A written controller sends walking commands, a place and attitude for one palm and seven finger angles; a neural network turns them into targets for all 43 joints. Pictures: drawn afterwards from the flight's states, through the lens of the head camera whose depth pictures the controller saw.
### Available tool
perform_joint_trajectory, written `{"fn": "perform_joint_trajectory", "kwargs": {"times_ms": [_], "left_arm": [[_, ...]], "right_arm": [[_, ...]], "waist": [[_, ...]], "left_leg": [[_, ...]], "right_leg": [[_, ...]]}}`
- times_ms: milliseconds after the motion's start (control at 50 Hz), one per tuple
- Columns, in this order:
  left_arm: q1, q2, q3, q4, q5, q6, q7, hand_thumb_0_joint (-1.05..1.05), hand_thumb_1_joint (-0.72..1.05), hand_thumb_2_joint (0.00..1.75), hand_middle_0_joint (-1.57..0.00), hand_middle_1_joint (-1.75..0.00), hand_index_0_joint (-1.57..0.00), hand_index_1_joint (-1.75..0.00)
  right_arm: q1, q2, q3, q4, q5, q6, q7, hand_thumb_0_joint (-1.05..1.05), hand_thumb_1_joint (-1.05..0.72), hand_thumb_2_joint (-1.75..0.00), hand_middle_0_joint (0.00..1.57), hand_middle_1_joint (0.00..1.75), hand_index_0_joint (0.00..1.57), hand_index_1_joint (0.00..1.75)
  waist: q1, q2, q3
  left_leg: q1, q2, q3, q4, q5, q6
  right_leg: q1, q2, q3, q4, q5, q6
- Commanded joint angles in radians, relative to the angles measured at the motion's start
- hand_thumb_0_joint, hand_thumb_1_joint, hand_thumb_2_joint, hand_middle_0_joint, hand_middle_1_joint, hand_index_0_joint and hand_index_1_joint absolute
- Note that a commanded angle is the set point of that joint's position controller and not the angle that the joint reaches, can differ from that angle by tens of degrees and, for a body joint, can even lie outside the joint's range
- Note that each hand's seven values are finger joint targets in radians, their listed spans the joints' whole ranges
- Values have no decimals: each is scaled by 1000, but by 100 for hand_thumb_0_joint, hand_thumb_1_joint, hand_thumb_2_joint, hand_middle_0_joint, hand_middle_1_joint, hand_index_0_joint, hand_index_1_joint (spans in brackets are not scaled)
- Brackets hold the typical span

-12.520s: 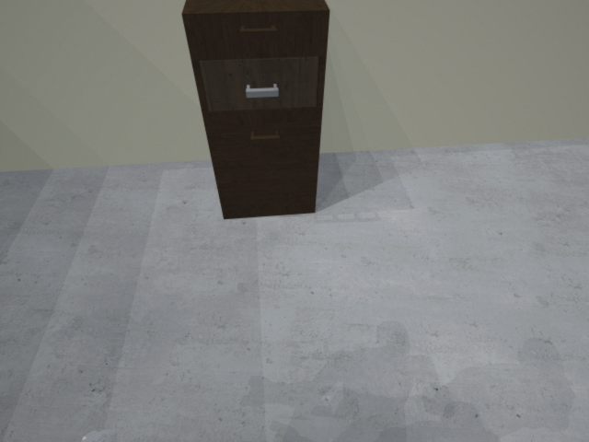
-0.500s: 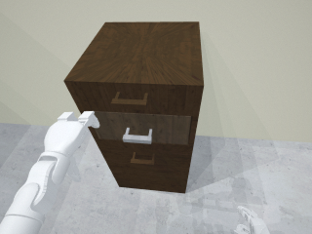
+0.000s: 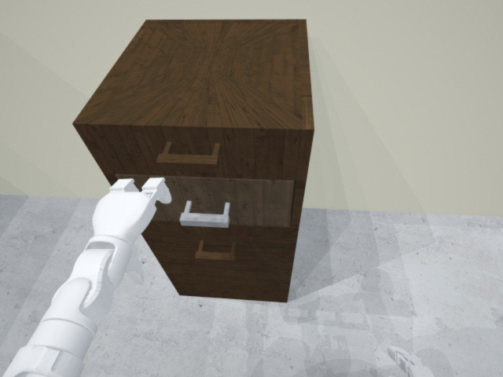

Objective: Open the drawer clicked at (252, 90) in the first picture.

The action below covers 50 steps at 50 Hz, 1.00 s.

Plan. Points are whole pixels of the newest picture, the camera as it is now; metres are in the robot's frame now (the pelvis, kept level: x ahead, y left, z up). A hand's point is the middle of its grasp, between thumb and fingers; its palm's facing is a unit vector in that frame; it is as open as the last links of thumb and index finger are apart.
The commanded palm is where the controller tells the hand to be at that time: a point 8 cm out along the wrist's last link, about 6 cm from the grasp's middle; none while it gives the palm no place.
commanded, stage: move the hooked fingers above the handle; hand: left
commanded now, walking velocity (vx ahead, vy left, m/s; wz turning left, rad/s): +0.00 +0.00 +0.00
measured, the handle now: (206, 213) +0.47 +0.15 -0.10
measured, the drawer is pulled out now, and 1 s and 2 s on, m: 0.00 0.00 0.00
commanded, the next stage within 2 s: lower the fingers behind the handle in 1.68 s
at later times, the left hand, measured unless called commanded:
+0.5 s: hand (171, 220) +0.39 +0.19 -0.01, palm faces -0.05 -0.08 -1.00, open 13.9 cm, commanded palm +0.37 +0.19 +0.05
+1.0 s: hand (192, 217) +0.42 +0.16 -0.05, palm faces -0.02 -0.06 -1.00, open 13.9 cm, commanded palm +0.40 +0.17 +0.01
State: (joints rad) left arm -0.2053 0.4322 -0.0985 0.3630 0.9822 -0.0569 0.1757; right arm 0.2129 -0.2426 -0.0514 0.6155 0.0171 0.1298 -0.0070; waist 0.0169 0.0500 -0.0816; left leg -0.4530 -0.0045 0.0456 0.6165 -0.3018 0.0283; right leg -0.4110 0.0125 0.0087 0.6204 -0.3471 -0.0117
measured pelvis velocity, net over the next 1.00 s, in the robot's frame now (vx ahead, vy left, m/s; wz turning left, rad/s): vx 0.00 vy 0.01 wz -0.01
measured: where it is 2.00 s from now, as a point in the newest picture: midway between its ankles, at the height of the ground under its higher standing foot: outside the picture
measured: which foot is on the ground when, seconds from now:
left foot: down 0.00-1.00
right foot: down 0.00-1.00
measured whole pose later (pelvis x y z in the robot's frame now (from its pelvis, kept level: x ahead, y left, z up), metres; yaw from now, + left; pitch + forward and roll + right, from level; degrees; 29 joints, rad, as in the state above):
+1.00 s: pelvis +0.00 +0.01 -0.04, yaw -1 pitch +19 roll -1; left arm -0.60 0.28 -0.14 0.94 1.12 -0.01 0.47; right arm 0.28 -0.22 -0.08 0.68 -0.02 0.15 0.02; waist -0.08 0.04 -0.19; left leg -0.81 0.01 0.05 0.89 -0.41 0.04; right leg -0.76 0.02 0.01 0.88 -0.44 -0.01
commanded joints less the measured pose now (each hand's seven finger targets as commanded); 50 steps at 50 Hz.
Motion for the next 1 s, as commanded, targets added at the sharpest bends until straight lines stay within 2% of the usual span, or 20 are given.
{"fn": "perform_joint_trajectory", "kwargs": {"times_ms": [0, 180, 200, 240, 260, 300, 360, 380, 420, 440, 540, 580, 620, 680, 720, 780, 840, 860, 900, 980], "left_arm": [[-302, 181, 114, -172, 1, -26, 69, 0, -50, 30, -30, -120, -30, -120], [-351, 152, 99, -76, 43, 12, 148, 0, -50, 30, -30, -120, -30, -120], [-367, 116, 63, -60, 40, 21, 149, 0, -50, 30, -30, -120, -30, -120], [-411, 124, 65, -7, 47, 32, 154, 0, -50, 30, -30, -120, -30, -120], [-436, 139, 76, 6, 50, 33, 157, 0, -50, 30, -30, -120, -30, -120], [-483, 93, 30, 26, 53, 31, 159, 0, -50, 30, -30, -120, -30, -120], [-482, 156, 94, 63, 64, 14, 169, 0, -50, 30, -30, -120, -30, -120], [-488, 117, 61, 69, 65, 10, 171, 0, -50, 30, -30, -120, -30, -120], [-474, 105, 65, 99, 69, 4, 183, 0, -50, 30, -30, -120, -30, -120], [-502, 81, 39, 112, 74, 5, 188, 0, -50, 30, -30, -120, -30, -120], [-544, 97, 61, 179, 92, 8, 222, 0, -50, 30, -30, -120, -30, -120], [-557, 79, 50, 166, 93, 0, 234, 0, -50, 30, -30, -120, -30, -120], [-583, 48, 26, 172, 98, -3, 249, 0, -50, 30, -30, -120, -30, -120], [-593, 49, 38, 233, 99, 0, 268, 0, -50, 30, -30, -120, -30, -120], [-654, 31, 17, 274, 107, 8, 283, 0, -50, 30, -30, -120, -30, -120], [-732, 45, 29, 280, 124, 7, 308, 0, -50, 30, -30, -120, -30, -120], [-742, -14, -4, 320, 125, 21, 325, 0, -50, 30, -30, -120, -30, -120], [-758, -4, 13, 358, 124, 29, 329, 0, -50, 30, -30, -120, -30, -120], [-776, 4, 14, 406, 131, 48, 339, 0, -50, 30, -30, -120, -30, -120], [-775, 77, 69, 410, 133, 82, 349, 0, -50, 30, -30, -120, -30, -120]], "right_arm": [[-34, -120, -45, -124, -4, -35, -10, 0, -90, -90, 20, 30, 20, 30], [-4, -128, -59, -108, -7, -22, 4, 0, -90, -90, 20, 30, 20, 30], [-2, -126, -56, -107, -7, -22, 5, 0, -90, -90, 20, 30, 20, 30], [2, -129, -56, -99, -4, -19, 0, 0, -90, -90, 20, 30, 20, 30], [7, -133, -55, -95, -4, -17, -2, 0, -90, -90, 20, 30, 20, 30], [17, -127, -56, -96, -3, -19, -5, 0, -90, -90, 20, 30, 20, 30], [33, -132, -57, -90, -8, -15, -7, 0, -90, -90, 20, 30, 20, 30], [36, -127, -58, -91, -9, -16, -5, 0, -90, -90, 20, 30, 20, 30], [44, -124, -61, -88, -10, -15, -2, 0, -90, -90, 20, 30, 20, 30], [43, -124, -58, -84, -12, -15, 3, 0, -90, -90, 20, 30, 20, 30], [63, -128, -62, -73, -16, -9, 5, 0, -90, -90, 20, 30, 20, 30], [73, -127, -68, -73, -18, -10, 5, 0, -90, -90, 20, 30, 20, 30], [77, -123, -71, -64, -21, -10, 8, 0, -90, -90, 20, 30, 20, 30], [93, -127, -72, -50, -23, -10, 9, 0, -90, -90, 20, 30, 20, 30], [95, -126, -71, -40, -24, -11, 9, 0, -90, -90, 20, 30, 20, 30], [111, -127, -76, -30, -28, -12, 9, 0, -90, -90, 20, 30, 20, 30], [124, -122, -79, -23, -34, -9, 18, 0, -90, -90, 20, 30, 20, 30], [130, -123, -80, -14, -35, -9, 19, 0, -90, -90, 20, 30, 20, 30], [136, -130, -76, -12, -36, -4, 20, 0, -90, -90, 20, 30, 20, 30], [145, -134, -69, -36, -33, 7, 12, 0, -90, -90, 20, 30, 20, 30]], "waist": [[-7, -52, -278], [-17, -38, -338], [-28, -52, -335], [-41, -76, -301], [-39, -76, -308], [-53, -59, -309], [-34, -58, -366], [-42, -50, -362], [-39, -50, -360], [-53, -60, -357], [-57, -77, -376], [-53, -41, -414], [-67, -24, -422], [-73, -63, -403], [-94, -55, -384], [-91, -20, -441], [-101, 0, -486], [-110, -42, -470], [-112, -51, -447], [-86, -46, -487]], "left_leg": [[159, -15, -9, -11, 330, 20], [141, -10, -7, 33, 355, 16], [133, -11, -4, 35, 346, 18], [103, -9, -1, 36, 299, 19], [94, -10, -4, 36, 294, 18], [106, -10, -2, 45, 285, 22], [89, -14, -5, 63, 323, 21], [92, -14, -1, 70, 327, 21], [81, -12, -1, 83, 345, 20], [74, -10, -1, 88, 339, 20], [26, -11, 2, 114, 321, 20], [43, -11, 0, 126, 340, 20], [53, -7, -5, 143, 357, 19], [13, -7, -8, 156, 334, 19], [-10, -6, -7, 164, 289, 20], [0, -3, -16, 181, 294, 18], [18, 1, -21, 208, 331, 13], [-8, 3, -25, 214, 328, 16], [-51, 3, -20, 213, 283, 15], [-64, -4, -11, 201, 265, 18]], "right_leg": [[50, 18, 1, -42, 359, -30], [0, 25, -4, 5, 367, -35], [-3, 24, -6, 3, 370, -33], [-23, 23, -4, 0, 337, -30], [-21, 23, -3, 4, 326, -33], [-44, 23, -6, 4, 319, -32], [-20, 21, 3, 26, 357, -34], [-30, 23, 0, 30, 369, -34], [-47, 26, -3, 42, 379, -37], [-65, 23, -5, 44, 381, -33], [-82, 23, 0, 68, 377, -33], [-85, 26, -2, 81, 384, -37], [-121, 29, -7, 95, 378, -38], [-140, 31, -10, 105, 364, -37], [-180, 29, -13, 106, 322, -35], [-211, 33, -18, 133, 290, -40], [-247, 38, -24, 155, 301, -41], [-249, 36, -27, 159, 302, -39], [-267, 37, -26, 161, 273, -38], [-205, 39, -18, 155, 275, -37]]}}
